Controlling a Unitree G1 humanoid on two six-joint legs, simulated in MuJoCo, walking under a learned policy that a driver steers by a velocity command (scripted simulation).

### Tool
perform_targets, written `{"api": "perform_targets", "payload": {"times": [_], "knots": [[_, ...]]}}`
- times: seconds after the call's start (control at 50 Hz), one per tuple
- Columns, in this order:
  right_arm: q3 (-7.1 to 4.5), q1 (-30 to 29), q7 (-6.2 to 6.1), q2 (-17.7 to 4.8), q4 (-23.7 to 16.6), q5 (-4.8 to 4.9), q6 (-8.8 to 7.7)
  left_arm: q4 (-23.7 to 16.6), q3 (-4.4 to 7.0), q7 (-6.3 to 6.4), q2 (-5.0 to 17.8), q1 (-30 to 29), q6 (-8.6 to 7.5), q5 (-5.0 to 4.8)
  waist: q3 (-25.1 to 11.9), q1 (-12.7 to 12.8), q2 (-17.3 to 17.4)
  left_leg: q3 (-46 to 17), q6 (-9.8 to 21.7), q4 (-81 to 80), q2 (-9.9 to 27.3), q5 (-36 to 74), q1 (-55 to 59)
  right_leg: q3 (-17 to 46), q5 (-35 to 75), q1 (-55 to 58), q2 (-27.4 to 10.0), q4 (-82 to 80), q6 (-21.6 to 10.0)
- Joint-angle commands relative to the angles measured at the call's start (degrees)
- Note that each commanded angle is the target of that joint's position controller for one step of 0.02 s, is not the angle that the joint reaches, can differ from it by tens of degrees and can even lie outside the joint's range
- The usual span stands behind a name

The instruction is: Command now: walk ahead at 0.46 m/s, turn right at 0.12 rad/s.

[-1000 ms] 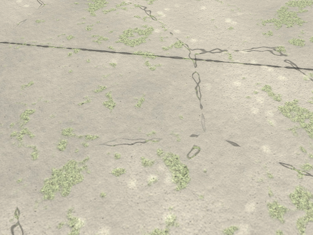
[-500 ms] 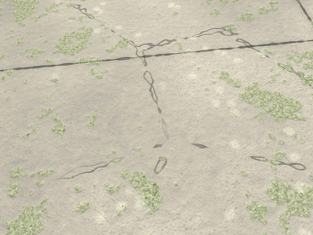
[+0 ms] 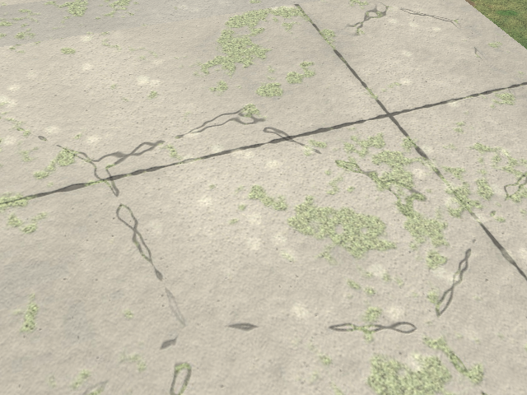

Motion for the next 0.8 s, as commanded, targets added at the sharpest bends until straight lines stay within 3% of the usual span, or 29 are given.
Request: {"api": "perform_targets", "payload": {"times": [0.02, 0.08, 0.12, 0.14, 0.16, 0.18, 0.2, 0.22, 0.24, 0.26, 0.28, 0.32, 0.36, 0.44, 0.54, 0.58, 0.62, 0.64, 0.66, 0.68, 0.7, 0.72, 0.74, 0.76, 0.78, 0.8], "knots": [[-2.28, -0.2, -0.01, -11.4, -2.7, 0.52, -0.33, -7.1, -0.34, -0.96, 1.0, -11.8, -1.79, -0.57, 5.4, -1.5, 10.4, -7.2, 9.1, -6.4, 10.8, 11.3, -2.4, -3.7, 2.5, 0.7, 1.6, -8.2, 0.1], [-2.46, 1.3, 0.14, -12.3, -1.7, 1.17, 0.34, -7.8, 0.03, -1.70, 2.3, -12.8, -2.15, -1.03, 6.0, -0.6, 11.0, -8.4, 8.9, -4.6, 13.5, 16.1, 0.3, -3.8, 0.2, 4.1, 2.3, -12.7, -2.0], [-2.76, 0.2, -0.11, -13.4, -1.5, 1.47, 0.79, -6.4, 1.16, -1.54, 4.5, -7.3, -2.20, -0.79, 2.7, 4.0, 11.2, -6.3, 7.4, 1.7, 13.4, 32.2, 1.5, -4.9, -0.1, 13.9, 4.0, -16.4, -4.6], [-2.57, 0.2, -0.23, -12.9, -1.6, 1.46, 0.81, -4.1, 2.42, -1.03, 6.8, 0.0, -2.00, -0.47, -2.4, 7.9, 9.6, -3.4, 6.1, 10.6, 11.0, 40.8, -0.2, -5.4, 0.9, 25.1, 4.9, -17.9, -6.5], [-1.71, -0.9, -0.29, -10.9, -2.9, 0.44, 0.44, -2.0, 3.45, -0.28, 9.5, 10.1, -1.61, 0.04, -10.1, 12.8, 7.1, -1.6, 4.1, 24.3, 9.0, 34.0, -9.9, 1.1, 0.9, 42.0, -1.7, -15.3, -9.4], [0.39, 3.1, -0.17, -4.6, -5.5, -0.28, -0.69, -0.7, 4.69, 0.04, 15.7, 16.6, -1.14, 1.06, -19.6, 12.4, -9.0, 2.0, -0.1, 47.5, 0.3, 6.5, -32.3, 27.2, -8.8, 62.3, -17.7, -17.9, -17.8], [-0.19, 1.9, 0.04, -7.2, -4.8, 0.45, -2.05, -0.1, 3.50, -0.04, 11.6, 17.4, -0.95, 0.80, -21.8, 12.8, -11.5, -5.5, 0.2, 55.5, -0.7, -15.3, -38.3, 39.6, -13.9, 60.2, -20.2, -25.3, -19.5], [-1.43, -2.9, 0.47, -10.8, -6.3, 1.96, -2.48, 0.3, 2.34, -0.08, 9.0, 13.3, -0.98, 0.47, -11.7, 11.7, -8.4, -4.9, 0.8, 58.5, 2.6, -12.2, -43.2, 31.1, -13.9, 53.0, -18.0, -26.1, -17.1], [-1.24, -6.0, 0.56, -10.3, -6.7, 1.87, -2.58, 0.0, 1.76, -0.10, 7.4, 9.9, -0.94, 0.34, -6.4, 10.3, -4.7, -3.3, 1.1, 56.7, 4.9, -7.4, -42.3, 23.7, -9.9, 45.2, -15.1, -27.1, -15.7], [-1.27, -7.4, 0.51, -9.4, -6.8, 0.91, -2.42, 0.1, 1.34, -0.36, 6.1, 6.9, -1.01, 0.60, -2.5, 8.6, -2.2, -2.6, 0.7, 53.4, 6.1, -3.9, -40.9, 19.1, -5.9, 38.3, -12.6, -29.2, -15.1], [-1.46, -6.8, 0.49, -8.8, -6.5, 0.36, -1.85, 0.0, 1.00, -0.51, 5.0, 4.8, -1.35, 1.05, -0.8, 6.5, -2.9, -2.9, 0.4, 51.0, 7.5, -1.4, -37.6, 15.8, -2.1, 33.0, -10.7, -31.2, -14.7], [-1.01, -4.9, 0.68, -6.3, -5.8, 0.29, -0.71, 0.7, 1.18, -0.57, 4.9, 3.0, -2.09, 0.80, 0.1, 4.2, -3.5, -2.4, -0.7, 48.8, 7.8, 0.8, -33.9, 12.2, 2.3, 27.4, -9.7, -34.3, -15.5], [-0.83, -6.5, 0.58, -5.7, -6.3, 0.18, 0.16, 2.0, 1.51, -0.39, 5.7, 2.8, -2.94, 0.85, 1.8, 3.5, -2.5, -2.3, -1.8, 45.1, 8.1, 4.8, -35.6, 7.7, 5.9, 25.7, -9.8, -36.3, -15.7], [-0.15, -14.5, 1.32, -4.5, -8.5, 0.33, -0.12, 4.3, 1.88, 0.21, 7.1, 4.5, -3.30, 1.07, 4.3, 6.1, -0.8, -1.9, -1.3, 29.6, 6.6, 19.1, -34.4, -0.6, 8.2, 25.3, -8.1, -37.5, -13.1], [-0.02, -22.5, 2.79, -5.0, -12.3, 0.86, -0.28, 7.5, 2.65, 0.75, 9.2, 8.5, -2.63, 0.11, 6.2, 9.0, 0.8, -1.6, 1.3, 19.5, 4.6, 21.8, -35.5, -4.2, 7.3, 33.9, -11.6, -37.0, -11.1], [-0.21, -23.9, 3.44, -5.4, -13.7, 0.56, -0.23, 8.3, 2.93, 1.05, 9.6, 9.1, -1.74, -0.17, 6.1, 9.0, 0.9, -0.4, 2.7, 18.0, 3.6, 17.2, -36.6, -5.3, 11.6, 39.0, -12.8, -34.0, -10.1], [-0.93, -22.1, 3.80, -6.8, -14.5, 0.37, -0.02, 8.4, 3.29, 1.54, 10.9, 8.5, -0.73, -0.14, 3.5, 7.3, -0.8, 3.0, 4.5, 17.7, 0.7, 10.7, -31.9, -7.2, 28.6, 41.7, -12.7, -27.1, -8.5], [-1.95, -17.5, 3.72, -8.5, -14.0, 0.36, 0.21, 8.2, 3.41, 1.91, 11.6, 8.0, -0.10, 0.02, -0.1, 4.6, -1.7, 5.1, 5.7, 17.6, -1.8, 8.5, -25.2, -8.7, 38.8, 41.9, -11.8, -19.4, -7.4], [-3.67, -8.7, 3.24, -11.3, -11.9, 0.50, 0.42, 7.8, 3.00, 2.44, 10.9, 7.8, 0.48, 0.22, -5.2, 0.1, -0.7, 6.0, 7.5, 15.9, -4.5, 9.8, -12.6, -11.2, 42.4, 37.7, -9.4, -6.9, -5.4], [-5.45, 0.4, 2.26, -16.6, -10.7, 0.70, 0.94, 6.2, 1.78, 2.99, 8.5, 9.6, 0.22, 1.56, -12.2, -2.7, 6.6, -8.4, 11.5, 16.2, 4.3, 12.8, 5.5, -12.0, 25.3, 23.7, -6.6, 12.0, -2.9], [-5.76, -0.5, 2.48, -20.4, -11.0, 1.25, 0.59, 4.3, -0.73, 1.69, 1.0, 16.1, -1.46, 2.47, -18.9, 3.8, 19.4, -40.7, 22.2, 8.7, 16.6, -1.7, 23.9, -5.0, -26.0, -0.6, 5.8, 30.4, 0.4], [-4.35, 1.1, 2.45, -14.7, -12.0, 1.14, 0.38, 4.5, 0.25, 0.75, 6.8, 9.9, -3.39, 0.49, -21.1, -1.0, 12.2, -45.7, 20.7, 2.5, 17.1, -7.5, 25.8, 4.6, -26.9, -6.8, 4.1, 34.8, -0.7], [-3.78, -1.0, 2.26, -12.8, -11.9, 0.53, 0.11, 2.6, 0.72, 0.29, 8.6, 4.5, -4.44, -1.34, -12.7, -1.3, 9.5, -37.7, 18.3, 1.5, 15.7, -3.7, 19.9, 4.1, -21.8, -10.4, 1.8, 33.9, -1.8], [-3.65, -4.4, 2.06, -12.4, -12.6, 0.43, 0.01, 2.1, 0.34, 0.61, 7.8, 2.3, -5.06, -0.73, -7.9, 0.6, 3.6, -31.9, 17.0, 1.4, 13.6, 2.4, 11.8, 3.5, -17.2, -9.2, -0.6, 29.8, -2.1], [-3.29, -7.7, 1.89, -11.2, -13.4, 0.10, 0.09, 2.0, 0.63, 1.01, 7.9, 1.4, -5.12, 0.61, -4.6, 2.7, 2.0, -27.3, 16.5, 0.7, 11.9, 9.4, 4.2, 3.3, -14.6, -6.2, -2.1, 25.1, -1.7], [-2.87, -9.6, 1.66, -10.2, -14.4, -0.66, 0.09, 1.9, 0.92, 1.09, 8.1, 2.4, -4.60, 1.04, -3.9, 4.8, 3.6, -24.8, 16.4, -0.5, 10.5, 14.3, -0.8, 3.7, -13.1, -2.1, -3.2, 23.1, -1.4]]}}
Keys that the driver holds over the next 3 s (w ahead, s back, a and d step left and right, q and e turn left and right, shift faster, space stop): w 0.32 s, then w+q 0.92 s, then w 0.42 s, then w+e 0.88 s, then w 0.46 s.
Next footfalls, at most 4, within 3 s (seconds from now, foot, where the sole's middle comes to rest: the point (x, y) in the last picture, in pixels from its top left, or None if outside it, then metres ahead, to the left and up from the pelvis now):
0.16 right None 0.23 -0.15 -0.78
0.66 left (193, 385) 0.54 0.11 -0.78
1.16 right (234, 274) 0.85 -0.01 -0.78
1.64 left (108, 251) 0.95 0.36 -0.78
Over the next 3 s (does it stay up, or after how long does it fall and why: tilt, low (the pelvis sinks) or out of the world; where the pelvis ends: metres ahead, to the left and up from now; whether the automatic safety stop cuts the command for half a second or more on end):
stays up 1.58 0.44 0.00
